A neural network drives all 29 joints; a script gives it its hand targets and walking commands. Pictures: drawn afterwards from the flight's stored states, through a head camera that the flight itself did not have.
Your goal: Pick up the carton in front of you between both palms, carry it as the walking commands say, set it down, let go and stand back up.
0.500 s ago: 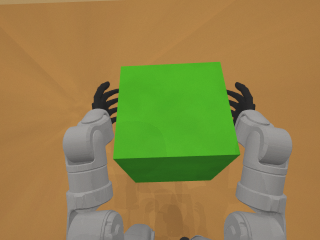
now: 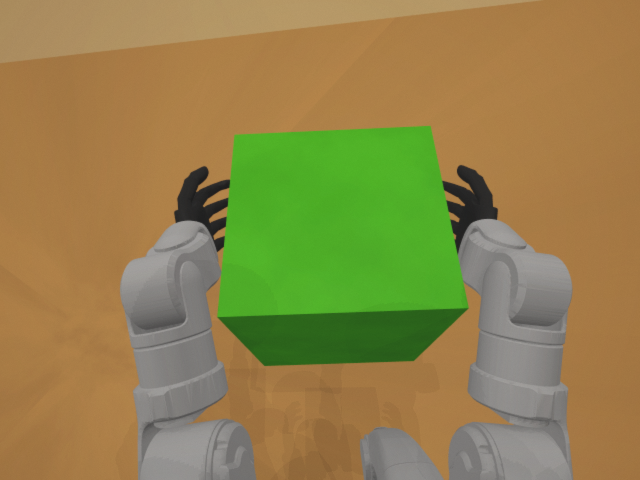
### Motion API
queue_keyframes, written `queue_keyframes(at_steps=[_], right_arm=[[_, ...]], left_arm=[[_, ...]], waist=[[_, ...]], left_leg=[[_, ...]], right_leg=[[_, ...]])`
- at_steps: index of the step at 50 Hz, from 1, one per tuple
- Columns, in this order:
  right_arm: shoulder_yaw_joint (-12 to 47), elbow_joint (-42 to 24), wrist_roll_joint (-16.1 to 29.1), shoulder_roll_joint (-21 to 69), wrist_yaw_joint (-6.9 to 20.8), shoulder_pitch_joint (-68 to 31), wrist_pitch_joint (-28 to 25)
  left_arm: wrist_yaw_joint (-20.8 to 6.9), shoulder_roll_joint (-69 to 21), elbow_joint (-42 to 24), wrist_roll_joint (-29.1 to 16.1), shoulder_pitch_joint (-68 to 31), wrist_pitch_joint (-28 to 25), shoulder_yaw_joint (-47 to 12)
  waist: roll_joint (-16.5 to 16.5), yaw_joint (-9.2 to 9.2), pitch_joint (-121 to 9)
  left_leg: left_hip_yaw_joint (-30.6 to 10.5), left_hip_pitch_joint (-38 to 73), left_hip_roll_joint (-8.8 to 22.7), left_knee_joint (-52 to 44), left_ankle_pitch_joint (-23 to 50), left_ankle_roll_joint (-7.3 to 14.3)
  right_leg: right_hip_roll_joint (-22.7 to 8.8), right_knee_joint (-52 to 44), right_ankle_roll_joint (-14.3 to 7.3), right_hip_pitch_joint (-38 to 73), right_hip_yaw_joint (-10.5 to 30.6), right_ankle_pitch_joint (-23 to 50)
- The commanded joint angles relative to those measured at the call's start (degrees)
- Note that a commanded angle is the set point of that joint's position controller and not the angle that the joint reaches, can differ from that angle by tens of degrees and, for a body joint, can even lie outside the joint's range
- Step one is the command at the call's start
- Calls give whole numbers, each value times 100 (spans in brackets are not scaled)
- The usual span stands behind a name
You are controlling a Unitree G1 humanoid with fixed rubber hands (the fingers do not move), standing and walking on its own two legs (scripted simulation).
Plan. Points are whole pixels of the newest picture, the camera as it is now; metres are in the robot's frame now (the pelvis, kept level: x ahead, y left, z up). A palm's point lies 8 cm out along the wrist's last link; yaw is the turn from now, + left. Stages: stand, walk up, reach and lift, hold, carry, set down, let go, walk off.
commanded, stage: carry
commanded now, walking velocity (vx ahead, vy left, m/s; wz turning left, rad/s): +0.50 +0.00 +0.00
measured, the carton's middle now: (335, 262) +0.35 -0.03 +0.06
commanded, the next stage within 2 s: none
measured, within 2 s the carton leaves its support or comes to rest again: neither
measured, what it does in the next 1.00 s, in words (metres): climbs: right foot, then left foot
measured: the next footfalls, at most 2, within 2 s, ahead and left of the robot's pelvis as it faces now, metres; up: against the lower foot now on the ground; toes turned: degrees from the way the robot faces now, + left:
right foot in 0.20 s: +0.30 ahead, -0.13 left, +0.02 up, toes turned -5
left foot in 0.62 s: +0.55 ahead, +0.07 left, +0.04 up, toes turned +6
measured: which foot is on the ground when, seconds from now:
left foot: down 0.00-0.20, up 0.22-0.60, down 0.62-1.00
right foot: up 0.00-0.18, down 0.20-0.64, up 0.66-1.00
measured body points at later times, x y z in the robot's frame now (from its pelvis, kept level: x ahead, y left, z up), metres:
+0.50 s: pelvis +0.30 -0.04 +0.03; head +0.34 -0.05 +0.47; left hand +0.65 +0.14 +0.16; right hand +0.67 -0.17 +0.15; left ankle +0.37 +0.08 -0.64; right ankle +0.26 -0.12 -0.71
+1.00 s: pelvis +0.60 -0.03 +0.05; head +0.62 -0.02 +0.50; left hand +0.96 +0.12 +0.20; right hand +0.96 -0.18 +0.20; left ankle +0.51 +0.07 -0.69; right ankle +0.73 -0.14 -0.65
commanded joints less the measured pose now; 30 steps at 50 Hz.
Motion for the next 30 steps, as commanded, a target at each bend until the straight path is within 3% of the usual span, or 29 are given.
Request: queue_keyframes(at_steps=[1, 4, 7, 8, 9, 10, 11, 12, 13, 15, 16, 18, 22, 24, 28, 29, 30], right_arm=[[3937, -961, 1764, 4312, 428, -4107, -181], [3714, -669, 1501, 3958, 341, -3587, -77], [3492, -380, 1211, 3752, 287, -3295, 55], [3427, -302, 1116, 3707, 274, -3248, 93], [3360, -233, 1034, 3678, 259, -3213, 130], [3313, -170, 965, 3637, 244, -3168, 167], [3257, -171, 904, 3577, 221, -3258, 205], [3175, -164, 848, 3703, 217, -3225, 220], [3140, -170, 789, 3772, 202, -3430, 207], [3077, -136, 717, 4092, 215, -3551, 129], [3048, -122, 641, 4205, 220, -3536, 71], [3099, -192, 556, 4282, 216, -3539, -46], [3231, -357, 517, 4012, 147, -3373, -168], [3277, -466, 586, 3824, 122, -3337, -146], [3281, -363, 684, 3582, 126, -3196, 20], [3267, -295, 712, 3560, 132, -3196, 63], [3243, -188, 736, 3551, 136, -3172, 95]], left_arm=[[48, -3699, -293, -858, -3240, -171, -3538], [66, -3462, -281, -922, -3031, -76, -3585], [19, -3388, -161, -1009, -2988, 61, -3599], [-6, -3396, -96, -1050, -3019, 101, -3599], [-30, -3438, 22, -1085, -3013, 129, -3600], [-43, -3427, 182, -1107, -2949, 146, -3571], [-43, -3361, 312, -1084, -2764, 158, -3508], [-26, -3403, 331, -1073, -2964, 146, -3510], [-68, -3637, 228, -1222, -3083, 153, -3589], [-206, -4174, -112, -1644, -3714, 68, -3970], [-268, -4402, -265, -1811, -3975, 6, -4120], [-341, -4582, -399, -1990, -4179, -119, -4294], [-323, -4304, -411, -2002, -3862, -215, -4257], [-266, -4064, -382, -1925, -3657, -188, -4164], [-155, -3648, -95, -1608, -3209, -40, -3880], [-131, -3578, -17, -1523, -3124, -1, -3805], [-107, -3507, 41, -1448, -3079, 37, -3734]], waist=[[621, 139, -2674], [751, 109, -2467], [938, 207, -2262], [1007, 350, -2302], [868, 592, -2468], [527, 840, -2846], [-256, 1113, -3155], [-1844, 964, -3261], [-1437, 985, -3129], [-272, 1025, -2849], [-155, 960, -2789], [-379, 868, -2829], [-507, 898, -2667], [-556, 912, -2517], [-879, 860, -2195], [-932, 766, -2230], [-875, 541, -2396]], left_leg=[[-1873, 2693, 1542, -965, 1908, 936], [-1289, 2444, 1369, -1000, 2374, 798], [-781, 2265, 1201, -825, 3056, 521], [-635, 2175, 1180, -502, 3661, 403], [-297, 1953, 1079, 214, 4206, 212], [-15, 1372, 853, 1252, 4057, -17], [97, 215, 517, 2672, 2509, -279], [-191, -1622, -347, 3916, -546, -423], [-775, -2337, -199, 4863, -925, -259], [-861, -2675, 128, 5057, -588, -140], [-875, -2597, 254, 4761, -410, -113], [-806, -2418, 318, 4314, -186, -108], [-538, -2695, 368, 3328, -45, -215], [-407, -2419, 381, 2488, 146, -252], [219, -1463, 50, 1034, 459, -150], [457, -963, -154, 710, 411, -93], [750, -124, -422, 278, 604, -42]], right_leg=[[-202, -829, 89, -843, -53, 170], [-205, -2254, 144, -324, -251, 674], [133, -3305, 73, 476, -848, 828], [311, -3553, 18, 962, -1057, 822], [531, -4028, -45, 1843, -1317, 1079], [447, -4120, -176, 3170, -1082, 1088], [-692, -4514, -435, 4227, 905, 75], [-1838, -5125, -1228, 5252, 3621, 1016], [-1900, -5033, -1428, 5400, 3746, 1528], [-1687, -4616, -1294, 4903, 2642, 2569], [-1594, -4702, -1117, 4654, 2332, 2410], [-1483, -4930, -949, 4422, 1958, 1764], [-1452, -5109, -1115, 4473, 1421, 2000], [-1339, -5147, -1067, 4304, 1030, 2221], [-1057, -4981, -698, 4028, 290, 3258], [-994, -4652, -566, 3925, 75, 4019], [-889, -3974, -390, 3723, -254, 4742]])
